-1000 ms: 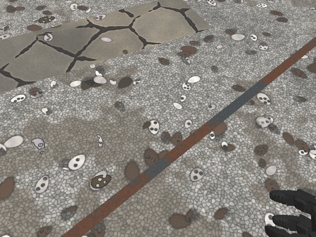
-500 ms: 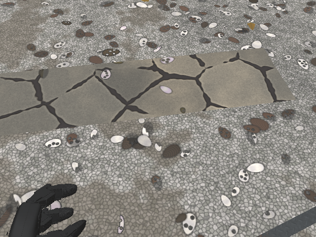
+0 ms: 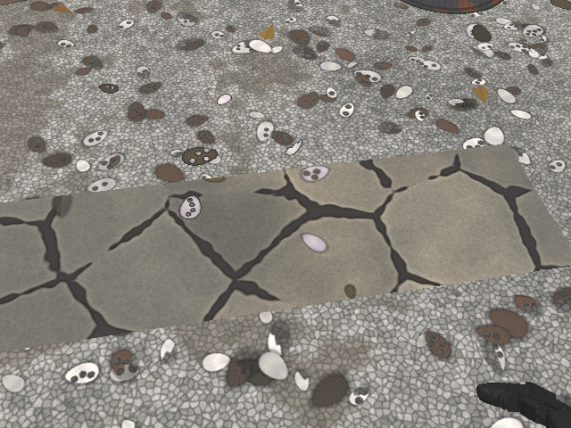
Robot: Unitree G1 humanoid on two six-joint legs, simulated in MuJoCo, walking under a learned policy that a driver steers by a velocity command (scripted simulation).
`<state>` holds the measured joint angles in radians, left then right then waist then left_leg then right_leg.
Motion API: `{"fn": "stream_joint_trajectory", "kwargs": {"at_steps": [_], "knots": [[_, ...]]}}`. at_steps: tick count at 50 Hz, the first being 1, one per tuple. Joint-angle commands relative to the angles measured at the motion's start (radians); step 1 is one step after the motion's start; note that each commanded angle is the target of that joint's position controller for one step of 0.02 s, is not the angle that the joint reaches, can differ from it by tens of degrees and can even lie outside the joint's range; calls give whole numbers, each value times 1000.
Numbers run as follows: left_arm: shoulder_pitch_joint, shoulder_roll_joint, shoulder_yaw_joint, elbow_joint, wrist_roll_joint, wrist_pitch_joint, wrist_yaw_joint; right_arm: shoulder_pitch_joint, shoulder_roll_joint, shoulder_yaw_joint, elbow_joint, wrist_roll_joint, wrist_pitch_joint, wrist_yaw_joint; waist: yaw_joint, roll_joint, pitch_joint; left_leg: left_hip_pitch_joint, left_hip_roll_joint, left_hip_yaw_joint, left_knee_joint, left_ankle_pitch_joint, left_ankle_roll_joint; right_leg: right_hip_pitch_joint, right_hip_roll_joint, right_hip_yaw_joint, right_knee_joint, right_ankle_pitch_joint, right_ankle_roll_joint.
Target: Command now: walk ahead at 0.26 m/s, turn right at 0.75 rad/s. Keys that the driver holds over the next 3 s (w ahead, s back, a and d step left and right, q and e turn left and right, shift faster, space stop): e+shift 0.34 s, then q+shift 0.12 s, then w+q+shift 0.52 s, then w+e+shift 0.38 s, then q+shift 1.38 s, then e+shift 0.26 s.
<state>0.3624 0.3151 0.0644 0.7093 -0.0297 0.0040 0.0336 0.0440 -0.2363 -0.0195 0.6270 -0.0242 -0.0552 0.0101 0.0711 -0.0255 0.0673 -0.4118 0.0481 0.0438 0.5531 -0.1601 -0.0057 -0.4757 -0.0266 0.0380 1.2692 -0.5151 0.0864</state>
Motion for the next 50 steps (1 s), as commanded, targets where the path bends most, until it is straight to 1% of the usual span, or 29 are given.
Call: {"fn": "stream_joint_trajectory", "kwargs": {"at_steps": [1, 5, 9, 11, 12, 13, 14, 15, 16, 17, 18, 19, 22, 23, 24, 26, 27, 30, 35, 37, 38, 39, 40, 41, 42, 43, 44, 46, 50], "knots": [[82, 39, 23, -80, 2, 39, 7, -9, -127, -55, -20, -2, -6, -12, -12, 186, -141, 195, 279, -158, -252, 436, 225, -117, -100, 5, -42, 56, 15], [-11, 24, 17, -108, 13, 45, -27, -71, -177, -79, 9, 17, -12, -29, -9, 136, -161, 159, 269, 6, -270, 393, 202, 38, -105, -22, -366, 326, -31], [-92, 86, 37, -143, 10, 67, -66, -49, -218, -97, 40, 53, -5, -16, -30, 118, -146, 222, 291, 76, -201, 318, 160, 104, -70, -76, -533, 353, -85], [-100, 111, 54, -157, 15, 71, -68, -33, -223, -102, 59, 68, 6, -11, -16, 80, -137, 226, 276, 119, -93, 252, 109, 173, -30, -113, -640, 377, -129], [-61, 142, 71, -149, 23, 70, -57, 0, -201, -99, 73, 67, 12, -8, -1, 27, -148, 191, 234, 151, 33, 216, 68, 262, 3, -108, -689, 418, -164], [3, 256, 107, -149, 26, 64, -37, 53, -179, -93, 75, 40, 23, -3, 12, -209, -129, 21, 127, 210, 326, -44, -14, 397, -105, 110, -807, 840, -242], [-45, 358, 113, -196, 48, 50, -33, 79, -144, -76, 21, 2, 32, -5, -59, -406, -192, -283, -47, 101, 622, -545, -81, 540, -308, 549, -869, 844, -451], [-42, 290, 95, -213, 48, 19, -52, 18, -199, -85, 28, 1, 37, -9, 8, -214, -271, -308, -50, -96, 707, -515, -60, 514, -315, 572, -933, 647, -458], [-61, 271, 86, -208, 40, -1, -55, -20, -207, -88, 14, 27, 36, -14, -8, -149, -220, -321, -41, -123, 692, -423, -27, 464, -281, 504, -954, 538, -412], [-107, 244, 81, -208, 20, -4, -47, -10, -202, -90, 30, 23, 34, -24, -40, -73, -182, -319, -20, -138, 633, -341, -16, 423, -231, 448, -952, 449, -356], [-174, 206, 64, -224, 13, 5, -34, 16, -219, -93, 51, 17, 39, -32, -64, -74, -175, -300, 1, -131, 591, -283, -21, 384, -230, 381, -936, 481, -327], [-216, 176, 48, -242, 27, 10, -21, 40, -220, -94, 75, 17, 45, -31, -79, -90, -196, -219, 3, -111, 588, -246, -31, 324, -209, 315, -922, 575, -315], [-230, 117, 16, -229, 52, 8, -9, 105, -163, -73, 123, 29, 57, -25, -84, -62, -255, -89, 3, -76, 501, -195, -68, 294, -176, 189, -897, 729, -309], [-235, 92, 5, -215, 54, 6, -9, 111, -135, -60, 130, 30, 60, -22, -84, -59, -255, -44, 20, -79, 425, -175, -74, 282, -167, 155, -897, 705, -303], [-212, 69, -3, -193, 52, 4, -12, 132, -110, -46, 142, 32, 59, -13, -72, -66, -271, 4, 30, -61, 349, -135, -73, 267, -153, 132, -937, 455, -294], [-173, 176, 30, -161, 42, -3, -20, 96, -157, -51, 121, 50, 55, 4, -26, -164, -196, -41, 16, -22, 316, -133, -46, 243, -202, 222, -1041, -3, -305], [-174, 186, 32, -152, 46, -11, -23, 79, -182, -56, 112, 55, 51, 7, -19, -164, -158, -71, 20, -31, 299, -144, -26, 241, -232, 263, -1076, -109, -302], [-180, 166, 32, -118, 29, -43, -24, 100, -181, -60, 118, 52, 36, 8, -32, -135, -101, -149, 45, -50, 256, -173, 25, 323, -287, 265, -1113, -142, -281], [-280, 142, 41, -109, 6, -64, -35, 212, -129, -54, 150, 55, 28, 14, -108, -67, -56, -19, 67, 35, 165, -184, 81, 273, -268, 91, -1095, -68, -228], [-367, 113, 38, -127, -1, -59, -34, 381, -116, -57, 219, 47, 27, 14, -190, 33, -42, 159, 9, 120, 63, -119, 97, 149, -210, -35, -934, -108, -188], [-377, 59, 25, -134, 11, -58, -32, 520, -129, -69, 278, 44, 23, 13, -225, 137, -57, 282, -26, 101, 32, -180, 115, 65, -138, -123, -711, -101, -161], [-430, -25, -2, -167, 23, -58, -36, 628, -185, -84, 292, 38, 10, 10, -258, 346, -6, 361, 113, -233, -92, -402, 210, -179, -32, -203, -247, -41, -102], [-454, -75, -25, -241, 8, -86, -48, 573, -241, -73, 223, 37, -28, 27, -196, 407, 43, 448, 217, -779, -342, -577, 351, -506, 113, -52, -48, -55, -80], [-460, -21, -19, -251, -21, -121, -64, 491, -242, -83, 174, 25, -46, 34, -183, 270, 24, 515, 311, -927, -442, -707, 392, -625, 49, 50, 1, 23, -103], [-482, 33, -6, -243, -22, -145, -71, 456, -219, -77, 153, 26, -57, 32, -173, 147, 17, 521, 311, -871, -400, -618, 364, -618, 6, 71, -37, 110, -118], [-470, 34, -2, -225, 1, -155, -69, 456, -202, -72, 145, 33, -54, 27, -166, 62, -8, 514, 274, -776, -368, -539, 335, -558, -11, 66, -96, 168, -115], [-471, 38, 3, -220, 16, -162, -68, 458, -183, -63, 142, 41, -47, 19, -157, 72, -8, 485, 241, -713, -367, -472, 320, -502, -11, 63, -176, 209, -106], [-491, 55, 17, -212, 15, -156, -76, 473, -134, -44, 139, 49, -31, -8, -151, 96, 5, 455, 182, -585, -381, -342, 282, -412, 0, 57, -335, 316, -80], [-572, -18, 0, -216, 10, -153, -90, 493, -117, -37, 150, 49, -6, -50, -165, 135, 42, 342, 84, -383, -391, -82, 234, -251, 74, -31, -614, 532, -42]]}}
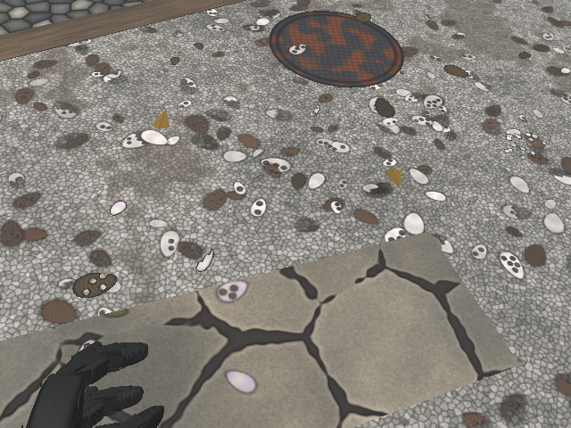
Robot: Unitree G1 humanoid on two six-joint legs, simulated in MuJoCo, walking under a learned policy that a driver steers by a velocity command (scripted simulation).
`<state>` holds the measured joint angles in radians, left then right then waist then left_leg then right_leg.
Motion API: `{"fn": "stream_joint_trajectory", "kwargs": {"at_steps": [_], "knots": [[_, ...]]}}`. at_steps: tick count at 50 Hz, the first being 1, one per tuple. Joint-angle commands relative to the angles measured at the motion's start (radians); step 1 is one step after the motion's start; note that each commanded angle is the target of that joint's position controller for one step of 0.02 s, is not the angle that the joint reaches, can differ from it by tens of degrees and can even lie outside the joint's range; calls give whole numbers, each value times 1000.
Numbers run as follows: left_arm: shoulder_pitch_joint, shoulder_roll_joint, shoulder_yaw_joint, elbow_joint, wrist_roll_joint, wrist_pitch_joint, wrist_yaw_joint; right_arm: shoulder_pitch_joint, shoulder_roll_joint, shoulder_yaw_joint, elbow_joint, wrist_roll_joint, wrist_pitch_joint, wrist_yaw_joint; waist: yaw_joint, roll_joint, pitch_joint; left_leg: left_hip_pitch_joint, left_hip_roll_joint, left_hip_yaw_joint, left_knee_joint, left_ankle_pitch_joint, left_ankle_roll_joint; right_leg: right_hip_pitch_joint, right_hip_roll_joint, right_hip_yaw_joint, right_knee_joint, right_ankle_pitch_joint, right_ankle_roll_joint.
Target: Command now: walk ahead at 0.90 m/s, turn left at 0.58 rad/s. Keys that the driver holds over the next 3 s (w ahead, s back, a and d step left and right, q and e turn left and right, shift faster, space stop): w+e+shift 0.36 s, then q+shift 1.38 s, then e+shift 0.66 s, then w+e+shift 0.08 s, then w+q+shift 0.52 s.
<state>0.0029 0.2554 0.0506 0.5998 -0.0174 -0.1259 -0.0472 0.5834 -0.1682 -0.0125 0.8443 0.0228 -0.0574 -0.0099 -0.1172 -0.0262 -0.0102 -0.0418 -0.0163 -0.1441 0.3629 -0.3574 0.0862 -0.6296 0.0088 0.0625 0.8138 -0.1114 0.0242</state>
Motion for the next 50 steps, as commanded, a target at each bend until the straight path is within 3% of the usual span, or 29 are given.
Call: {"fn": "stream_joint_trajectory", "kwargs": {"at_steps": [1, 5, 7, 9, 10, 11, 12, 13, 14, 15, 16, 17, 19, 20, 22, 24, 27, 29, 31, 32, 33, 34, 35, 36, 37, 39, 43, 47, 50], "knots": [[-240, 22, 7, -107, -5, -23, -15, -28, -176, -42, -57, -1, -4, -33, 3, 164, 127, -58, 144, -155, -220, 155, 131, -43, 41, -83, -201, 187, 19], [-332, 21, 5, -133, -22, -19, -28, 38, -160, -39, -4, 2, -12, -21, -47, 203, 180, 48, 181, -70, -236, 352, 101, -39, 22, -139, -323, 206, -31], [-317, 47, 14, -141, -26, -23, -33, 28, -187, -45, 13, -8, -13, -16, -18, 222, 138, 133, 198, -6, -158, 776, 74, 21, 49, -185, -349, 169, -83], [-178, 103, 38, -120, -34, -7, -24, 12, -233, -58, 22, -37, -8, -15, 80, 264, 3, 212, 224, 40, 28, 1297, 55, 186, 103, -228, -288, 79, -140], [29, 145, 58, -63, -46, 11, -11, -39, -253, -65, 12, -52, 0, -17, 198, 259, -106, 172, 227, 75, 230, 1480, 43, 400, 117, -235, -265, 76, -171], [309, 177, 71, 14, -47, 34, 4, -142, -284, -73, -23, -65, 1, -21, 340, 201, -219, -53, 216, 91, 520, 1441, 18, 758, 39, -127, -221, 79, -209], [481, 228, 76, 58, -17, 39, 8, -122, -159, -46, -78, -81, -15, -13, 299, -132, -376, -484, 55, 71, 983, 593, -47, 1179, -167, 330, -204, -279, -350], [501, 189, 70, 96, -14, 27, 2, -106, -162, -24, -84, -31, -59, 9, 271, -319, -465, -688, -56, -30, 1124, -70, -56, 1287, -292, 809, -454, -578, -433], [448, 140, 61, 94, 11, 29, 17, -236, -221, -39, -126, 19, -91, 19, 286, -241, -264, -817, 3, -55, 1146, -32, -32, 1183, -268, 768, -523, -584, -396], [420, 137, 58, 93, 18, 26, 20, -343, -226, -27, -158, 17, -115, 22, 269, -76, -142, -795, 32, -45, 1085, 7, -22, 997, -236, 657, -549, -427, -373], [368, 140, 55, 92, 22, 20, 18, -380, -198, -23, -172, -5, -131, 21, 202, 58, -53, -739, 52, -34, 989, 32, -13, 805, -199, 589, -577, -310, -363], [326, 117, 43, 86, 30, 16, 17, -376, -188, -26, -172, -24, -130, 21, 145, 81, -11, -672, 73, -32, 913, 51, -21, 669, -156, 523, -608, -234, -362], [261, 83, 28, 81, 20, 18, 21, -331, -179, -26, -164, -23, -108, 22, 73, 27, 56, -633, 102, -3, 814, 28, -58, 519, -134, 438, -645, -92, -367], [245, 69, 20, 87, 8, 18, 27, -338, -178, -23, -168, -27, -95, 20, 56, 26, 94, -616, 125, 32, 753, 15, -84, 432, -143, 362, -644, 93, -352], [230, 107, 24, 94, 5, 12, 46, -448, -137, 0, -222, -55, -98, 23, 75, 25, 151, -499, 110, 125, 537, 216, -117, 221, -74, 149, -637, 451, -290], [355, 121, 29, 136, 0, 5, 50, -525, -90, 14, -226, -62, -114, 45, 154, 31, 100, -264, 39, 185, 310, 617, -102, 131, -13, 45, -625, 355, -225], [424, 147, 30, 185, 0, 10, 47, -589, -143, -10, -258, -25, -92, 48, 181, -33, 74, -246, 5, 141, 163, 740, -63, 307, -63, 34, -612, 261, -177], [415, 155, 34, 187, 19, 30, 54, -543, -208, -41, -258, -16, -78, 54, 142, -40, 27, -232, -43, 142, 162, 640, -34, 450, -90, 13, -484, 436, -138], [310, 195, 44, 142, 29, 59, 69, -275, -278, -83, -197, -15, -69, 62, -13, -51, -82, -73, -66, 155, 172, 535, -4, 493, -80, -32, -121, 672, -76], [309, 168, 38, 103, 46, 66, 79, -166, -329, -95, -185, -20, -62, 56, -31, 81, -162, 90, 63, -8, 166, 790, 46, 371, -13, -74, 231, 396, -31], [569, 10, -9, 109, 56, 70, 62, -253, -374, -80, -234, -53, -61, 62, 150, 368, -308, 387, 330, -458, 223, 1078, 266, 40, 139, -13, 682, -572, 50], [587, 86, -17, 109, 31, 70, 47, -281, -340, -89, -270, -47, -47, 65, 94, 258, -467, 429, 364, -678, 82, 790, 318, -21, 121, 100, 789, -500, 38], [440, 158, 2, 82, 19, 74, 48, -354, -306, -88, -306, -33, -26, 56, 68, 125, -362, 292, 295, -590, 43, 532, 265, -42, 72, 107, 734, -406, 12], [329, 182, 12, 51, 26, 79, 59, -388, -273, -77, -307, -20, -6, 45, 78, 0, -231, 119, 236, -501, 9, 412, 218, -57, 46, 91, 648, -343, 2], [281, 179, 13, 31, 35, 87, 70, -401, -275, -75, -310, -21, 3, 37, 103, -15, -158, -14, 204, -477, -22, 410, 205, -44, 38, 91, 587, -320, 4], [281, 163, 14, 25, 42, 101, 79, -426, -272, -79, -309, -33, 13, 27, 153, 39, -109, -154, 128, -398, -54, 453, 173, 32, 21, 99, 432, -302, 10], [213, 112, 6, 21, 47, 104, 93, -389, -310, -97, -288, -15, 37, -6, 151, 48, -151, -207, 86, -357, -6, 659, 145, 65, 55, 93, 212, -243, 57], [114, 126, 15, 8, 31, 114, 91, -390, -327, -107, -296, 7, 83, -41, 130, 103, -137, -219, 38, -400, -22, 332, 70, 60, 74, 127, 86, -118, 71], [42, 129, 19, 0, 25, 98, 87, -364, -317, -111, -296, 2, 99, -49, 100, 155, -88, -199, 15, -441, -28, 188, 62, 76, 85, 143, -25, -98, 68]]}}
Over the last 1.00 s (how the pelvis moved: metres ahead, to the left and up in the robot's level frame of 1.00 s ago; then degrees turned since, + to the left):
0.32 0.02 0.02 0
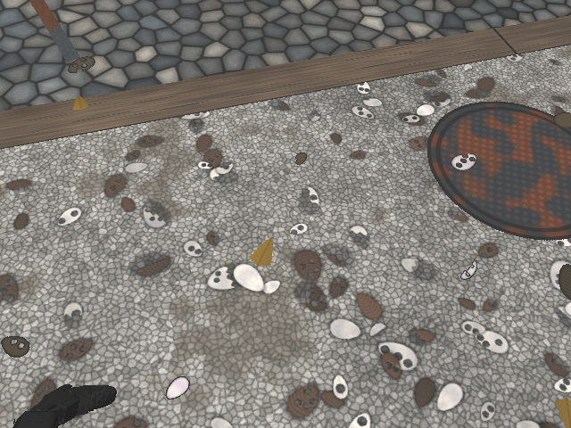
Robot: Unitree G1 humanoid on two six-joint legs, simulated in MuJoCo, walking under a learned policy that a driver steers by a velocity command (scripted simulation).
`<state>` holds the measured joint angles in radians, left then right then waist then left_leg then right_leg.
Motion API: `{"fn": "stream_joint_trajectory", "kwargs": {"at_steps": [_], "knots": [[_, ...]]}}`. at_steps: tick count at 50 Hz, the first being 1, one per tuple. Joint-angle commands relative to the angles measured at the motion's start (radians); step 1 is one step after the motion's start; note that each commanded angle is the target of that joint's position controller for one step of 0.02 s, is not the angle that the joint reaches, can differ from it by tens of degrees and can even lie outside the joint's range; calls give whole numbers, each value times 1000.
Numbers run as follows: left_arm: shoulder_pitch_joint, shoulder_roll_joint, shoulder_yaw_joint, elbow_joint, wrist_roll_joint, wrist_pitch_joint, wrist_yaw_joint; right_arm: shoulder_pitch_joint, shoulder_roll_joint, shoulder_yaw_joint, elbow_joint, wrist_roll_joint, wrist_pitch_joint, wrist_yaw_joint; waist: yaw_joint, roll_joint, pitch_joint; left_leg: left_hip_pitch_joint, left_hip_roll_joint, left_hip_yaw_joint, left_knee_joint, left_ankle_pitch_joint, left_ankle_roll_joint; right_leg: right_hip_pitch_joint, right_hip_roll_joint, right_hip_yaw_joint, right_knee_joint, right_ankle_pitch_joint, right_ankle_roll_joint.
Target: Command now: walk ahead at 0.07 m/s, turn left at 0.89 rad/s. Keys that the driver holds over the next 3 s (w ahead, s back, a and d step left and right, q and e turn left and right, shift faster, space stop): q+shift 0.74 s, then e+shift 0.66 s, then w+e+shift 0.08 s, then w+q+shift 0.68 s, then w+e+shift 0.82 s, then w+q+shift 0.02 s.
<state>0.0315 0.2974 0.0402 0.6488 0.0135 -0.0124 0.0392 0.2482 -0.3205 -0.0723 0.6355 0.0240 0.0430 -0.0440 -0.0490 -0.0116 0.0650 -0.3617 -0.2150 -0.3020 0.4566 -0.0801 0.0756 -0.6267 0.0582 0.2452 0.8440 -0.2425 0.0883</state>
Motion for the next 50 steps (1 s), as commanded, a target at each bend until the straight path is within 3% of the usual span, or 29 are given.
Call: {"fn": "stream_joint_trajectory", "kwargs": {"at_steps": [1, 3, 6, 7, 8, 9, 10, 11, 12, 14, 16, 20, 25, 27, 31, 32, 33, 34, 35, 36, 37, 38, 39, 40, 44, 45, 47, 49, 50], "knots": [[-7, 88, 31, -51, -7, -24, -2, -21, -163, -54, -88, -1, 2, -15, 23, 154, -154, 136, 212, -299, -114, -92, 76, 85, 40, -36, -96, 30, 2], [-34, 95, 36, -52, -12, -40, -9, -11, -159, -58, -94, -4, 6, -14, 11, 173, -146, 166, 213, -335, -88, -46, 78, 135, 48, -30, -187, 19, -4], [-2, 118, 53, -30, -21, -56, -21, -31, -145, -59, -113, -1, 10, -8, 27, 195, -143, 173, 194, -390, -33, 1, 54, 284, 36, -33, -385, 52, -23], [31, 122, 60, -14, -24, -58, -22, -40, -129, -53, -117, 9, 12, -4, 49, 159, -148, 136, 154, -364, 32, -108, 26, 382, -5, -44, -510, 165, -43], [25, 139, 63, -16, -18, -50, -19, 36, -71, -36, -103, 9, 15, 2, 9, 34, -211, 48, 88, -264, 175, -435, -13, 546, -156, 33, -527, 260, -110], [9, 196, 68, -43, 8, -30, -12, 89, -59, -31, -111, 8, 13, 5, -24, -164, -228, -130, -17, -70, 359, -623, -63, 658, -354, 222, -479, 480, -244], [48, 170, 71, -36, 32, -23, -15, 86, -166, -57, -123, 7, 1, 15, -2, -221, -230, -204, 38, -4, 553, -584, -106, 602, -454, 325, -513, 433, -335], [16, 130, 63, -49, 20, -22, -12, 61, -226, -75, -105, 5, 1, 18, 9, -155, -169, -225, 94, 30, 626, -488, -136, 550, -404, 248, -521, 328, -322], [-16, 102, 56, -55, 8, -14, -5, 61, -224, -79, -88, 4, 11, 15, 8, -110, -127, -243, 120, 55, 669, -412, -148, 515, -335, 147, -518, 208, -280], [-36, 93, 44, -63, -2, 2, 9, 86, -176, -66, -80, -3, 29, 11, 12, -101, -80, -270, 146, 123, 809, -335, -168, 454, -285, 35, -533, 180, -261], [-18, 91, 40, -56, 8, 12, 16, 53, -142, -53, -105, 6, 26, 12, 30, -120, -63, -300, 191, 205, 816, -289, -183, 453, -260, -62, -561, 218, -275], [61, 121, 52, -27, 13, 22, 14, -32, -110, -37, -150, 5, 13, 17, 89, -128, -98, -352, 288, 253, 695, -260, -216, 590, -312, -128, -570, 293, -320], [48, 165, 74, -10, 6, 22, -11, -57, -78, -24, -163, -4, 13, 35, 88, -127, -123, -224, 324, 306, 493, -229, -188, 575, -351, -250, -570, 320, -316], [40, 178, 82, -3, -5, 20, -23, -59, -78, -26, -161, -3, 20, 44, 80, -132, -125, -147, 314, 341, 400, -230, -163, 557, -364, -297, -554, 346, -299], [47, 191, 96, 17, -44, 6, -42, -42, -96, -45, -162, 1, 45, 65, 41, -132, -143, 7, 282, 377, 156, -205, -84, 571, -401, -354, -441, 368, -227], [57, 170, 93, 29, -54, 6, -45, 8, -110, -58, -143, 0, 47, 61, 11, -101, -155, 118, 254, 377, 48, -120, -48, 518, -375, -398, -348, 321, -176], [114, 125, 82, 49, -41, 4, -52, 101, -186, -90, -114, -1, 45, 45, -18, 48, -175, 326, 279, 262, -51, 114, 13, 352, -296, -459, -144, 173, -99], [111, 60, 58, -13, 17, 1, -58, 125, -346, -123, -129, 5, 37, 25, 34, 404, -165, 532, 526, -133, -9, 593, 163, -38, -140, -492, 195, -418, 5], [12, 86, 61, -47, 27, -5, -46, 82, -306, -107, -168, -43, -1, 38, -27, 297, -283, 461, 596, -284, -60, 442, 299, -127, -84, -243, 355, -446, 9], [-44, 132, 72, -53, 0, -2, -36, 56, -259, -93, -157, -45, -26, 49, -31, 185, -244, 428, 547, -192, -97, 317, 264, -137, -97, -192, 390, -358, -19], [-41, 126, 73, -52, -11, -4, -26, 16, -235, -86, -143, -23, -37, 42, 4, 147, -186, 380, 493, -139, -108, 210, 209, -148, -106, -171, 352, -259, -41], [10, 145, 77, -19, -8, 3, -16, -51, -182, -65, -152, -5, -33, 34, 36, 109, -170, 355, 480, -67, -96, 207, 168, -138, -128, -176, 328, -191, -40], [53, 152, 79, 5, -3, 9, -16, -102, -150, -47, -163, -7, -29, 23, 58, 126, -179, 297, 459, -8, -87, 280, 156, -69, -125, -192, 327, -139, -29], [88, 151, 78, 27, -5, 13, -21, -117, -128, -32, -165, -20, -29, 17, 67, 139, -200, 264, 441, 35, -86, 339, 153, -4, -116, -211, 345, -102, -17], [141, 72, 43, 66, -22, 25, -34, -124, -37, 15, -103, -50, -44, 16, 68, 123, -200, 222, 393, 173, -100, 310, 125, 151, -145, -225, 138, -15, 7], [134, 59, 34, 67, -23, 28, -39, -129, -32, 19, -88, -57, -45, 18, 59, 137, -181, 198, 387, 195, -110, 255, 119, 198, -151, -228, 63, -4, 6], [102, 85, 33, 48, -28, 33, -42, -128, -73, 9, -63, -71, -46, 24, 29, 160, -123, 154, 411, 188, -138, 135, 135, 241, -146, -237, -13, -24, -1], [83, 141, 46, 22, -38, 38, -41, -120, -136, -12, -44, -64, -38, 24, 8, 165, -61, 161, 458, 146, -146, 61, 162, 180, -131, -253, -2, -106, -11], [85, 149, 49, 12, -41, 39, -41, -116, -144, -17, -36, -56, -33, 23, 4, 155, -42, 178, 483, 125, -143, 59, 172, 143, -136, -251, 9, -143, -17]]}}
Over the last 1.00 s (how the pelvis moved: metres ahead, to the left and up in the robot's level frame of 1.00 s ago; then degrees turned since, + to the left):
0.71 -0.02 -0.01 14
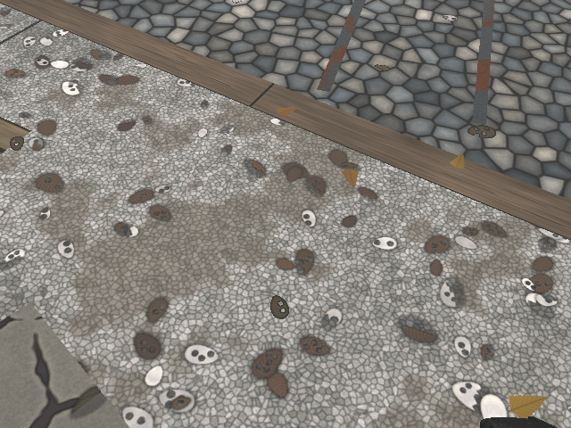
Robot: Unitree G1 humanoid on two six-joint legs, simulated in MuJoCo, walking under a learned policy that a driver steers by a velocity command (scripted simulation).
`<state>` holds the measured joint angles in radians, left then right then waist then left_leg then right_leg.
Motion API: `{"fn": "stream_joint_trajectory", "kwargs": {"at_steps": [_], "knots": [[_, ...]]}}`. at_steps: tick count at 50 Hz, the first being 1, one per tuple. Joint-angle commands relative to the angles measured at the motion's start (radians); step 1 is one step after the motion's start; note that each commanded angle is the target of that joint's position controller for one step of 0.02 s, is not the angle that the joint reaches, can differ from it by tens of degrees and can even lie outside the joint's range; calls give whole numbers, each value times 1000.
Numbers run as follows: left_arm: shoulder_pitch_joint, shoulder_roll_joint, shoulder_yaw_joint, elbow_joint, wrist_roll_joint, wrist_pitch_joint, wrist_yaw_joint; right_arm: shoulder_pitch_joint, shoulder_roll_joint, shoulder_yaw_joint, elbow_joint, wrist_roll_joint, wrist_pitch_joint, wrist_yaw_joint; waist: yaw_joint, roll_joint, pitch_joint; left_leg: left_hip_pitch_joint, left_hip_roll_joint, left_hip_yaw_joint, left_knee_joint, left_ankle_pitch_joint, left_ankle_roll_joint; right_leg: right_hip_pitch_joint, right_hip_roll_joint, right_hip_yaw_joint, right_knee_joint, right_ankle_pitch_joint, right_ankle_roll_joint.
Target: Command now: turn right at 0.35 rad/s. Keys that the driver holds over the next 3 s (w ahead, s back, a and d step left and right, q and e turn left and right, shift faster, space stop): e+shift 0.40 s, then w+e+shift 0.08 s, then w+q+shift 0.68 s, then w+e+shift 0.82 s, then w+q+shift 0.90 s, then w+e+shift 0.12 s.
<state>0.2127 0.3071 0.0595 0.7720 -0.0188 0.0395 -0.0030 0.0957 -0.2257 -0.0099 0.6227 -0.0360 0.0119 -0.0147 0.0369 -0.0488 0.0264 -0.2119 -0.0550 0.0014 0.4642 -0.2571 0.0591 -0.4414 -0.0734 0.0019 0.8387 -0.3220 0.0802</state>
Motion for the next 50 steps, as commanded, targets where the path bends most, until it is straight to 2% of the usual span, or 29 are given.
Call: {"fn": "stream_joint_trajectory", "kwargs": {"at_steps": [1, 7, 9, 10, 11, 12, 13, 14, 15, 16, 20, 22, 23, 24, 25, 27, 30, 35, 37, 39, 40, 41, 42, 43, 44, 45, 46, 48, 50], "knots": [[-91, 134, 29, -118, -9, -12, 1, 37, -234, -80, -17, 11, 1, -8, -82, 179, 5, 51, 344, -191, -142, 262, 195, -69, -10, -5, 22, -92, -13], [-27, 85, 25, -138, -15, -8, -22, -6, -216, -95, -10, 33, 13, -20, -50, 151, -71, 162, 377, -117, -26, 566, 169, -20, 6, -64, -75, -110, -44], [28, 80, 31, -134, -16, -9, -29, -25, -214, -101, -5, 51, 17, -24, -10, 148, -95, 135, 343, -38, 68, 545, 106, 97, 46, -100, -263, 44, -80], [72, 115, 47, -129, -8, -11, -19, 14, -194, -101, 12, 54, 12, -23, 5, 81, -111, 65, 281, 32, 196, 431, 32, 210, 50, -33, -381, 233, -121], [118, 271, 90, -147, -1, -17, 2, -2, -155, -92, -28, 14, 2, -21, -6, -198, -134, -225, 141, 129, 504, 62, -87, 418, -172, 335, -423, 702, -246], [145, 294, 87, -164, 28, -30, -5, -119, -130, -80, -80, -7, -9, -18, 40, -285, -178, -465, -31, 1, 700, -440, -130, 507, -313, 599, -453, 906, -445], [136, 252, 76, -174, 36, -45, -10, -111, -159, -87, -68, 9, -16, -12, 51, -127, -205, -496, 7, -101, 801, -437, -122, 525, -303, 533, -461, 836, -456], [90, 227, 72, -175, 22, -54, -4, -100, -166, -90, -56, 28, -20, -10, 16, -58, -164, -512, 28, -114, 800, -346, -112, 506, -236, 447, -451, 759, -401], [37, 213, 71, -183, 0, -49, 5, -86, -169, -93, -43, 29, -21, -15, -10, -3, -128, -534, 42, -112, 745, -264, -114, 483, -186, 393, -448, 699, -351], [0, 194, 63, -195, -17, -40, 17, -84, -185, -98, -37, 23, -19, -22, -23, -9, -119, -516, 57, -119, 694, -202, -121, 465, -160, 364, -452, 679, -323], [6, 202, 63, -212, -10, -13, 42, -53, -156, -90, -13, 33, -24, -14, -31, -34, -138, -441, 4, -111, 571, -87, -160, 439, -95, 350, -448, 694, -304], [50, 198, 62, -203, -27, -14, 48, -63, -158, -87, -10, 41, -37, -2, -12, -45, -153, -427, 3, -118, 432, -33, -161, 428, -73, 411, -520, 174, -306], [57, 200, 59, -205, -27, -20, 46, -87, -165, -89, -15, 48, -47, 7, 1, -74, -119, -427, 6, -127, 371, -13, -157, 395, -72, 461, -570, -100, -311], [56, 211, 59, -206, -22, -28, 44, -115, -175, -91, -24, 54, -59, 14, 8, -114, -74, -434, 3, -132, 312, -4, -153, 367, -76, 505, -602, -226, -315], [46, 206, 53, -203, -12, -35, 43, -109, -182, -92, -17, 58, -70, 21, 8, -142, -56, -441, 21, -120, 266, 27, -150, 376, -89, 485, -607, -227, -309], [84, 175, 37, -182, 1, -54, 38, -114, -174, -83, -3, 49, -99, 34, 42, -148, -56, -386, 53, -82, 187, 100, -144, 377, -95, 430, -592, -145, -293], [123, 182, 27, -164, 5, -77, 18, -153, -164, -70, -19, 58, -122, 43, 82, -142, 3, -365, 79, -35, 151, 97, -105, 347, -128, 421, -614, -176, -300], [171, 191, 27, -134, 6, -95, 4, -164, -173, -53, -50, 77, -137, 66, 96, -107, 94, -485, 109, 2, 139, 20, -13, 453, -200, 374, -654, -118, -310], [178, 197, 31, -127, 11, -94, 3, -136, -170, -45, -53, 83, -135, 75, 78, -83, 87, -471, 102, 22, 139, 11, 21, 483, -210, 307, -644, 13, -299], [109, 207, 33, -148, 11, -92, 6, 13, -183, -54, -14, 77, -129, 73, -22, -54, 0, -201, 36, 100, 103, 60, 63, 385, -158, 165, -516, 405, -252], [93, 181, 23, -160, 18, -94, 13, 192, -224, -78, 44, 73, -125, 66, -103, -8, -110, 66, -10, 116, 137, 76, 85, 282, -101, 75, -311, 645, -219], [48, 145, 6, -203, 34, -105, 24, 427, -302, -110, 91, 77, -122, 57, -216, 119, -213, 370, 93, -125, 98, -82, 152, 32, -21, -13, 56, 655, -151], [84, 30, -29, -252, 36, -137, 17, 521, -383, -123, 108, 75, -127, 61, -175, 432, -279, 592, 304, -703, -122, -510, 285, -310, 140, 35, 418, -63, -76], [4, 99, -22, -265, -6, -171, 8, 487, -289, -98, 87, 72, -130, 60, -197, 312, -220, 619, 351, -864, -238, -596, 269, -475, 119, 139, 499, -107, -98], [-61, 125, -16, -273, -27, -195, -4, 448, -267, -92, 74, 52, -126, 51, -190, 220, -115, 558, 343, -758, -225, -473, 259, -543, 71, 133, 504, -49, -116], [-82, 109, -24, -270, -8, -211, -8, 421, -262, -91, 59, 43, -119, 47, -171, 102, -81, 479, 311, -679, -214, -355, 249, -515, 39, 126, 450, -2, -123], [-96, 97, -23, -269, 20, -220, -9, 388, -243, -82, 46, 42, -111, 45, -138, 45, -34, 381, 272, -612, -230, -258, 246, -475, 24, 125, 365, 39, -117], [-74, 92, -18, -258, 34, -209, -18, 329, -197, -64, 35, 45, -102, 37, -73, 98, 24, 244, 205, -525, -275, -144, 250, -387, 15, 118, 258, 84, -89], [-89, 92, -16, -258, 37, -192, -19, 318, -187, -59, 43, 63, -96, 23, -50, 85, 79, 134, 171, -453, -298, -29, 240, -360, 24, 79, 151, 113, -57]]}}
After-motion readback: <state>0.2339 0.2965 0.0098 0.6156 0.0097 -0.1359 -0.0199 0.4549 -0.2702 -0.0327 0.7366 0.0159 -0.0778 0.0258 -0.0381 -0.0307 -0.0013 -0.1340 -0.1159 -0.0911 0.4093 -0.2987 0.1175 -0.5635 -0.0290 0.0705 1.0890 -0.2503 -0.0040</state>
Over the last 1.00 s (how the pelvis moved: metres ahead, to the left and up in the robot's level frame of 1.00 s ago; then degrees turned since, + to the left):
0.08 0.01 0.00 44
